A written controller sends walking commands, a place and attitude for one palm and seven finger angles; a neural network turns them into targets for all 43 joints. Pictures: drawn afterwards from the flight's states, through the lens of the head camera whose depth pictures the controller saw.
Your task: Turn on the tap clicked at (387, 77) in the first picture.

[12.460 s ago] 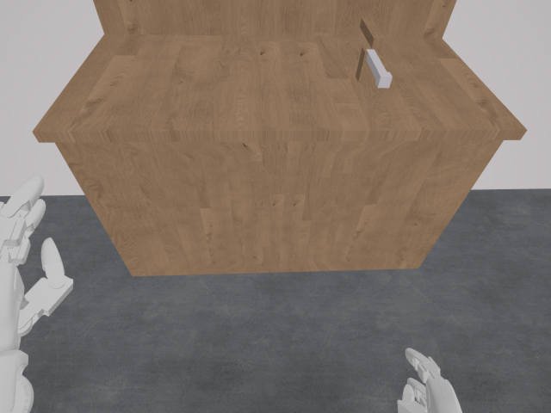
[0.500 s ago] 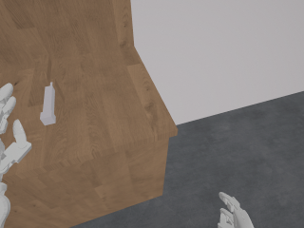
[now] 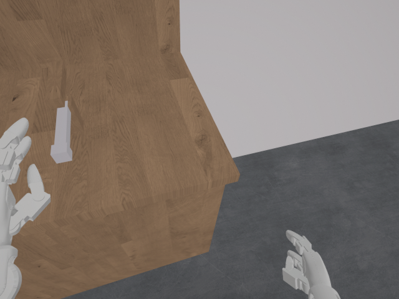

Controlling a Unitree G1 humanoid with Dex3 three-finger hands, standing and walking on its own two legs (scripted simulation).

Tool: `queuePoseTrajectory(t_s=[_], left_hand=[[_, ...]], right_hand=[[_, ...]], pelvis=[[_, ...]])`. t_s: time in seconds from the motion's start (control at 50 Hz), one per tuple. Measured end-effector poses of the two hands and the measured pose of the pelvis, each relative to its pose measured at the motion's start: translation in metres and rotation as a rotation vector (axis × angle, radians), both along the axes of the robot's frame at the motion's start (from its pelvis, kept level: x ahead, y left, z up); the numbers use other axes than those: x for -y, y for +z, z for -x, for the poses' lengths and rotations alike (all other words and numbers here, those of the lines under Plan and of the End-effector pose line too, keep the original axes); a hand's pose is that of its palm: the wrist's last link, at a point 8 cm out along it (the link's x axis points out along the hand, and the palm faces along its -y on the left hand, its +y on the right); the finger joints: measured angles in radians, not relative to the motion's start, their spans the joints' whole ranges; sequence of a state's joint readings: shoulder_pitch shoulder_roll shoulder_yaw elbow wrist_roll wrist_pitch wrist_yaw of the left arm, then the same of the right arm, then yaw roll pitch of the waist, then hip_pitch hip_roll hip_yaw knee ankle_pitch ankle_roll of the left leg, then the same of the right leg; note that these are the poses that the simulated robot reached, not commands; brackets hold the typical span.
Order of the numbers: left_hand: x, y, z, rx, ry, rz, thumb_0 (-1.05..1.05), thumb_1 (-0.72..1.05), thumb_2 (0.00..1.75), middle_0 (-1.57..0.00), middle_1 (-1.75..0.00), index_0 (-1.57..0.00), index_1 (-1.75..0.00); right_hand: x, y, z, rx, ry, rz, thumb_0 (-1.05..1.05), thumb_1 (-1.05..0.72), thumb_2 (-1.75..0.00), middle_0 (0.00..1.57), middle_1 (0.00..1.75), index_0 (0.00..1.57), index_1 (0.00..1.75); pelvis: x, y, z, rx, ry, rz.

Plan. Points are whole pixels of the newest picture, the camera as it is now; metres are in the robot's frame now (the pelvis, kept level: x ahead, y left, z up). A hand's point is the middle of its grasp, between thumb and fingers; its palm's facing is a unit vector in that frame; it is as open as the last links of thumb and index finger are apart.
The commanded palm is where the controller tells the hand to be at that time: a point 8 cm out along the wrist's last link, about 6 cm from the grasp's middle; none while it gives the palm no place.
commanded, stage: look again from close up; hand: left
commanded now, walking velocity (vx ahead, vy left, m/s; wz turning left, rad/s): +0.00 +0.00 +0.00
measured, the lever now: (61, 153) +0.34 +0.31 +0.09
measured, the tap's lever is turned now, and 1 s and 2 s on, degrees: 0 0 0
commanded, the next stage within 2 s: come to a stop and stand still in 0.12 s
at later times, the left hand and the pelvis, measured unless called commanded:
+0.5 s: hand (32, 202) +0.21 +0.27 +0.15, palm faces +0.39 -0.85 -0.35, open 7.4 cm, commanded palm +0.15 +0.30 +0.17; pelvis -0.01 +0.02 +0.00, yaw +0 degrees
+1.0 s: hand (26, 213) +0.19 +0.26 +0.16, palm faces +0.42 -0.84 -0.35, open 7.4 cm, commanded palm +0.13 +0.28 +0.17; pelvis -0.03 +0.00 +0.00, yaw +0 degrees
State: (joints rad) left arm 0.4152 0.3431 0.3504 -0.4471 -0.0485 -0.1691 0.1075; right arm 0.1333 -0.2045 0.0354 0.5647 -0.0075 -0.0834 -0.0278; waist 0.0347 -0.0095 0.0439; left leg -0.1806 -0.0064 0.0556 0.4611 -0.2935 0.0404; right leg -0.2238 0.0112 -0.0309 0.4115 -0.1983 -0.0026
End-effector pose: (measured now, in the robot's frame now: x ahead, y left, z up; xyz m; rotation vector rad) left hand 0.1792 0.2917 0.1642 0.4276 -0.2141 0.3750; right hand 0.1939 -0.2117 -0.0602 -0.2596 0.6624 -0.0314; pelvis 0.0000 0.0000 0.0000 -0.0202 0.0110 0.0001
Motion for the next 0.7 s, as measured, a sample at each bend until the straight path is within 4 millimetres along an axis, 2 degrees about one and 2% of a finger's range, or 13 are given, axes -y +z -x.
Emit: queuePoseTrajectory(t_s=[0.08, 0.24, 0.36, 0.58, 0.64, 0.68, 0.7], left_hand=[[-0.001, -0.003, 0.001, -0.004, -0.005, 0.020, 0.02, 0.89, 0.90, -0.21, -0.30, -0.21, -0.30], [-0.007, 0.008, 0.007, 0.037, -0.024, -0.011, 0.02, 0.89, 0.90, -0.21, -0.31, -0.21, -0.30], [-0.013, 0.005, 0.011, 0.027, -0.018, -0.005, 0.02, 0.89, 0.90, -0.21, -0.30, -0.21, -0.30], [-0.013, 0.003, 0.011, 0.025, -0.026, 0.000, 0.02, 0.89, 0.90, -0.21, -0.30, -0.21, -0.30], [-0.037, 0.029, 0.000, 0.121, -0.011, -0.177, 0.02, 0.88, 0.90, -0.21, -0.31, -0.22, -0.30], [-0.049, 0.034, -0.005, 0.166, 0.029, -0.144, 0.02, 0.88, 0.90, -0.21, -0.31, -0.22, -0.30], [-0.047, 0.034, -0.005, 0.172, 0.034, -0.124, 0.02, 0.89, 0.90, -0.21, -0.31, -0.22, -0.30]], right_hand=[[-0.005, 0.000, 0.008, -0.014, -0.002, 0.006, 0.01, -0.91, -0.90, 0.21, 0.30, 0.20, 0.30], [-0.010, -0.003, 0.026, -0.037, -0.021, 0.008, 0.01, -0.91, -0.90, 0.21, 0.30, 0.20, 0.30], [-0.011, -0.006, 0.037, -0.049, -0.041, 0.011, 0.01, -0.91, -0.90, 0.21, 0.30, 0.20, 0.30], [-0.012, -0.006, 0.041, -0.048, -0.049, 0.010, 0.01, -0.91, -0.90, 0.21, 0.30, 0.20, 0.30], [-0.016, -0.009, 0.043, -0.059, 0.013, 0.026, 0.01, -0.91, -0.90, 0.21, 0.30, 0.20, 0.30], [-0.017, -0.009, 0.044, -0.051, 0.016, -0.007, 0.01, -0.91, -0.90, 0.21, 0.30, 0.20, 0.30], [-0.017, -0.009, 0.045, -0.038, 0.011, -0.025, 0.01, -0.91, -0.90, 0.21, 0.30, 0.20, 0.30]], pelvis=[[-0.003, 0.000, 0.002, 0.006, 0.000, 0.002], [-0.011, 0.001, 0.007, 0.012, -0.001, 0.006], [-0.016, 0.000, 0.011, 0.017, -0.007, 0.003], [-0.019, 0.000, 0.012, 0.023, -0.006, 0.004], [-0.013, -0.002, 0.019, 0.010, 0.012, 0.000], [-0.012, -0.002, 0.022, 0.014, -0.002, -0.006], [-0.013, -0.003, 0.023, 0.017, -0.008, -0.009]])
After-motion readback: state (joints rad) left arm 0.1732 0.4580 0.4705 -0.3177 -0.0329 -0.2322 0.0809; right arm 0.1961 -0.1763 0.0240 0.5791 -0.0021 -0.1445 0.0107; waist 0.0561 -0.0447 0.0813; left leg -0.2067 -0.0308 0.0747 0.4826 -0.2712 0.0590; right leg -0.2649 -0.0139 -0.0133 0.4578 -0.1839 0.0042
